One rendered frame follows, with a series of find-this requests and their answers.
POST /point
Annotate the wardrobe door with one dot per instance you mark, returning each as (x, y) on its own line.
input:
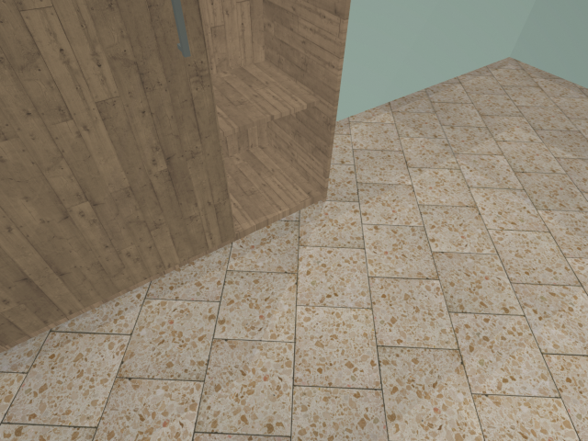
(111, 162)

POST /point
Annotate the handle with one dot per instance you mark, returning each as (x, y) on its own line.
(181, 28)

